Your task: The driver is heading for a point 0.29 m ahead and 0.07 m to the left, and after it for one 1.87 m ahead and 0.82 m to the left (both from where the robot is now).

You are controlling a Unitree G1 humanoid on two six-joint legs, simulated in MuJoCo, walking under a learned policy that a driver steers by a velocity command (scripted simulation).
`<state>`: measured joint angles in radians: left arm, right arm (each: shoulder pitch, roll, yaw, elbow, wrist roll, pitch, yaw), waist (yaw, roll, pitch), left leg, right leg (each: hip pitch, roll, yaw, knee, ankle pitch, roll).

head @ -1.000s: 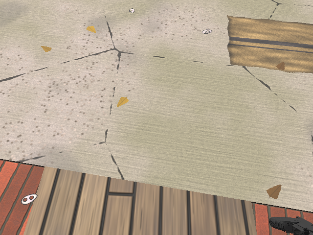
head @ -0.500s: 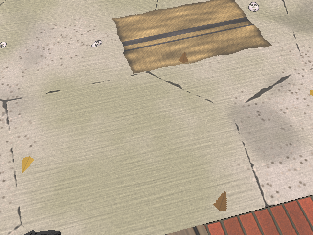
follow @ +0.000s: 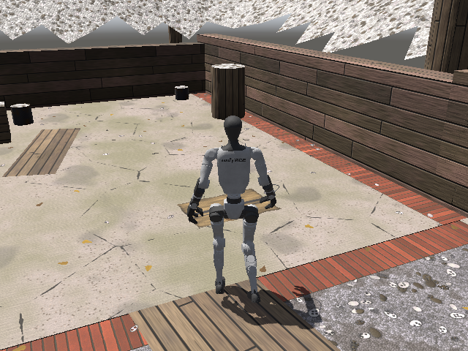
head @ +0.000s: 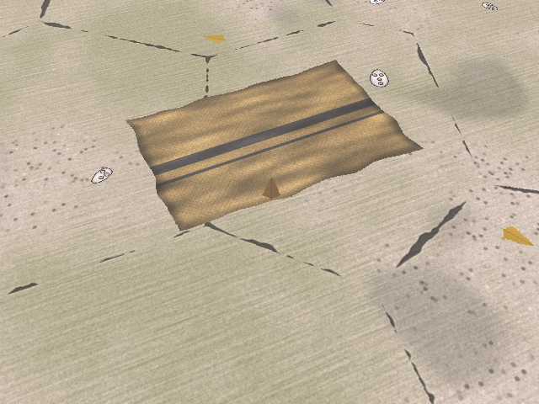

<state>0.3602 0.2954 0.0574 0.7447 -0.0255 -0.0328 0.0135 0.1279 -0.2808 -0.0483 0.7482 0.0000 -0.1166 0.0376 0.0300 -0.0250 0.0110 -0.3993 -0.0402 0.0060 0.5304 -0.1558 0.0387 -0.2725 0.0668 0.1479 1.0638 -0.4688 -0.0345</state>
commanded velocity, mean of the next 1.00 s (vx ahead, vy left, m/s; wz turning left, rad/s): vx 0.16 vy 0.00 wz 0.33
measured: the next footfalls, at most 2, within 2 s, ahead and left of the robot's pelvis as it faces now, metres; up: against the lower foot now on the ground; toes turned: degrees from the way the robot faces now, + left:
right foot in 0.34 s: +0.27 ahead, -0.12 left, +0.00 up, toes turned +5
left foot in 0.74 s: +0.18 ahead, +0.13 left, +0.00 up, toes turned +18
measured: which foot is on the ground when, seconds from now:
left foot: down 0.00-0.36, up 0.38-0.72, down 0.74-1.00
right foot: up 0.00-0.32, down 0.34-0.74, up 0.76-1.00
